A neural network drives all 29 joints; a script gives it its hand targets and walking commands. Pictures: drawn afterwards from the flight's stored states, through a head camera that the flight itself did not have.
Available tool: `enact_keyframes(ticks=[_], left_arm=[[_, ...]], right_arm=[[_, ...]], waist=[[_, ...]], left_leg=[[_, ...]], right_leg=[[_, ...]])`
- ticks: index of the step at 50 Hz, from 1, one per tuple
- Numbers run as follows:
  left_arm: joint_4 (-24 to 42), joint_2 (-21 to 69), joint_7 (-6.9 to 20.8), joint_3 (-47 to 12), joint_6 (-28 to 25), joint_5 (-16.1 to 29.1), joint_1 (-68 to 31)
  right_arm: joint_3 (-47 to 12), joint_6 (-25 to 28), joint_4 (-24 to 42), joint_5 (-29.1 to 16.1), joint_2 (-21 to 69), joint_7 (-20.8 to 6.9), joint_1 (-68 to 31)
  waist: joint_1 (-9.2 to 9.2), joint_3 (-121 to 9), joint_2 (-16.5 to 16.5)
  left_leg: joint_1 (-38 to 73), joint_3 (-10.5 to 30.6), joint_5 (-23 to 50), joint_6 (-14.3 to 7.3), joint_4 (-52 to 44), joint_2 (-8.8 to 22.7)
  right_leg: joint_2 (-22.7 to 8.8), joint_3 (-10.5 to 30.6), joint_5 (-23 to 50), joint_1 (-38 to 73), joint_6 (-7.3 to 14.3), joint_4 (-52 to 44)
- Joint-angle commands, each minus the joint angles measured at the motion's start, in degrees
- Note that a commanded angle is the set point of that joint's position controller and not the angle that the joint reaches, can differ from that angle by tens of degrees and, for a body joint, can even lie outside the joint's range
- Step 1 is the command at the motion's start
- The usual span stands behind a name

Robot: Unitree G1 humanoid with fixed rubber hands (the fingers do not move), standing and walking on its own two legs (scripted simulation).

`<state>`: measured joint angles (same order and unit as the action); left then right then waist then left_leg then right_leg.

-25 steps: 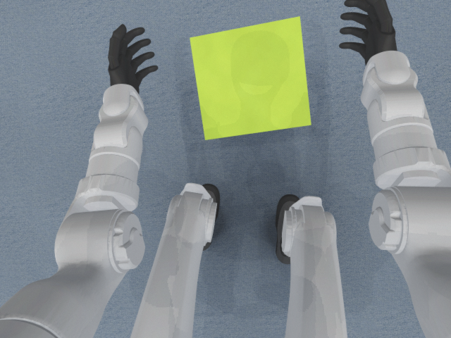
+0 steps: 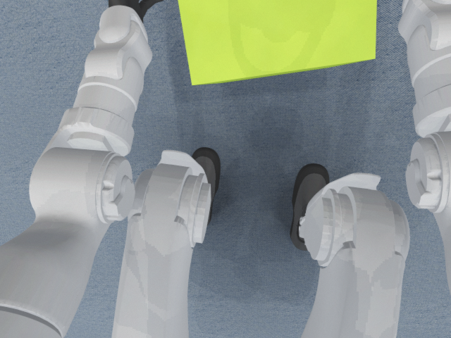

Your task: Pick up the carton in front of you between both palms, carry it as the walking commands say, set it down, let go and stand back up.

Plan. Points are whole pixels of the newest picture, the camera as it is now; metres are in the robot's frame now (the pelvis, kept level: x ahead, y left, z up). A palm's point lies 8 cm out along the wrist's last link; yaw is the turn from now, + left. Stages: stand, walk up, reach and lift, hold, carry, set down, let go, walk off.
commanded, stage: reach and lift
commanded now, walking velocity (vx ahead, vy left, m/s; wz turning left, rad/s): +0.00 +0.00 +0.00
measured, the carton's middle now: (269, 4) +0.53 +0.00 -0.25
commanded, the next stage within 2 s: none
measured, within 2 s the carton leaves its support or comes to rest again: leaves its support in 0.74 s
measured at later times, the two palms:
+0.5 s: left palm out of the picture +0.52 +0.16 -0.17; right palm out of the picture +0.56 -0.14 -0.18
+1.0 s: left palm out of the picture +0.51 +0.15 -0.09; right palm out of the picture +0.54 -0.15 -0.10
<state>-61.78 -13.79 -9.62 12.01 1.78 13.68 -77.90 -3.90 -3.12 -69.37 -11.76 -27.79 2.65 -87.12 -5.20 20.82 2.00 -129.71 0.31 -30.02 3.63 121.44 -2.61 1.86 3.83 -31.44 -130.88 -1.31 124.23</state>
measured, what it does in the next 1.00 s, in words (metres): stands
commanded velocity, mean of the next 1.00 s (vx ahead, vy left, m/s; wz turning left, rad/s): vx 0.00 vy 0.00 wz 0.00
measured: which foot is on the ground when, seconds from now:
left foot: down 0.00-1.00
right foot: down 0.00-1.00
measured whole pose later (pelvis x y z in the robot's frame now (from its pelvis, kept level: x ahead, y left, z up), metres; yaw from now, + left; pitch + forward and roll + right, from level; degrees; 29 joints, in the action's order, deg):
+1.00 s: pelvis +0.01 +0.00 +0.01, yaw -1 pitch +41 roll +3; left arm -39.1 -2.0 -10.4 24.9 12.7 3.8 -62.2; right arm 5.4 -14.5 -52.5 -1.1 -13.2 6.1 -73.0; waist -3.7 3.7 1.8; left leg -129.8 3.4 -31.8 6.0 120.8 -5.3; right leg 4.8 3.6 -32.3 -130.9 -2.3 122.8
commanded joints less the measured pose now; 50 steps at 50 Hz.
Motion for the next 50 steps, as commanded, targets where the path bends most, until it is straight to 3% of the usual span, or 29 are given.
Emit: enact_keyframes(ticks=[1,6,11,17,23,25,26,29,31,34,38,44,47,50], left_arm=[[4.5,-4.5,0.1,-0.6,-2.0,1.9,-10.8],[5.8,-4.0,-0.4,-1.0,-2.3,2.4,-7.6],[4.3,-3.5,-0.3,0.0,-2.4,0.6,-6.9],[4.8,-2.1,-0.2,-0.6,-2.7,0.2,-9.1],[4.4,4.9,-0.2,-2.3,-2.8,0.0,-13.1],[3.1,7.8,0.0,-0.9,-2.8,-2.2,-13.1],[5.7,16.8,1.6,-4.5,-2.7,-1.5,-17.8],[6.1,37.2,7.6,-6.2,-0.8,-4.2,-26.9],[9.0,44.6,11.1,-6.2,1.2,-6.1,-31.0],[11.4,51.2,14.1,-6.2,3.4,-7.3,-31.9],[16.2,58.3,15.4,-9.2,5.2,-5.2,-31.3],[27.0,64.3,15.7,-17.7,8.8,-2.2,-31.6],[33.3,65.2,15.5,-20.3,10.8,-3.5,-31.2],[31.2,66.7,16.4,-18.6,13.6,-7.3,-27.4]], right_arm=[[-1.2,1.9,7.3,-0.8,-5.5,0.2,-18.3],[-1.2,1.8,7.9,-0.4,-4.0,0.6,-15.1],[0.5,1.5,4.6,1.2,-2.0,0.6,-12.1],[-0.1,2.1,4.4,0.7,-0.7,0.7,-14.3],[-2.7,2.3,3.6,0.9,5.9,1.0,-18.2],[-3.1,2.3,2.6,1.6,9.8,0.6,-18.6],[-5.8,2.3,4.0,1.0,19.5,-0.9,-21.6],[-6.7,1.0,3.8,3.9,41.6,-6.1,-26.8],[-4.5,-0.5,5.3,6.1,50.9,-8.8,-25.9],[-2.8,-1.7,8.5,7.1,58.2,-11.0,-24.2],[-4.8,-2.7,15.3,5.4,64.5,-11.8,-24.7],[-10.9,-5.8,28.3,3.5,73.3,-10.0,-23.9],[-12.1,-8.7,31.6,4.4,77.8,-9.6,-19.8],[-9.5,-11.6,28.5,7.3,81.0,-10.5,-15.6]], waist=[[-1.53,-72.6,-9.5],[-1.06,-75.7,-10.7],[-0.96,-68.6,-9.0],[-1.13,-67.8,-8.1],[-0.46,-67.1,-8.7],[-1.39,-66.1,-9.5],[-1.12,-66.9,-9.4],[0.13,-65.0,-9.3],[0.46,-64.1,-9.1],[0.43,-64.9,-8.2],[0.41,-74.8,-8.5],[0.75,-98.5,-9.6],[0.50,-103.2,-9.8],[-0.43,-94.4,-9.5]], left_leg=[[33.1,-4.4,20.7,0.6,-6.6,0.8],[33.1,-5.0,22.5,0.6,-6.0,0.1],[29.2,-5.0,18.6,0.8,-6.6,0.0],[29.2,-5.0,17.5,0.9,-6.9,-0.2],[29.9,-4.9,16.2,0.8,-7.6,-1.7],[30.4,-5.0,15.7,0.6,-7.7,-2.2],[30.2,-5.0,16.3,0.1,-7.6,-2.9],[27.8,-4.9,15.4,0.1,-6.1,-4.1],[26.5,-5.4,14.4,0.2,-5.4,-5.0],[25.9,-6.1,16.5,-0.2,-4.8,-5.5],[29.2,-6.8,22.0,-0.2,-4.0,-5.8],[33.9,-8.6,25.5,0.5,-5.6,-6.3],[36.2,-9.0,23.0,0.3,-8.4,-6.8],[33.9,-8.6,15.2,-0.3,-12.6,-6.9]], right_leg=[[-1.8,-2.5,16.6,36.1,0.5,-7.8],[-1.3,-2.8,20.0,40.2,0.2,-7.0],[-1.3,-2.2,15.7,35.1,0.3,-8.2],[-1.1,-2.0,14.2,34.0,0.5,-9.1],[-0.3,-2.0,12.3,33.9,0.8,-10.1],[0.2,-2.3,11.6,33.2,0.6,-10.4],[0.9,-2.3,12.4,33.5,1.0,-10.3],[2.4,-2.7,13.5,31.9,1.7,-9.4],[3.4,-3.4,13.5,30.3,1.7,-8.9],[4.3,-4.4,15.9,29.0,2.1,-8.2],[5.0,-5.5,21.9,34.4,2.1,-7.3],[5.6,-6.4,29.1,50.3,1.0,-9.1],[6.5,-7.2,26.6,51.8,0.4,-11.8],[7.2,-7.6,17.2,45.9,0.2,-16.1]])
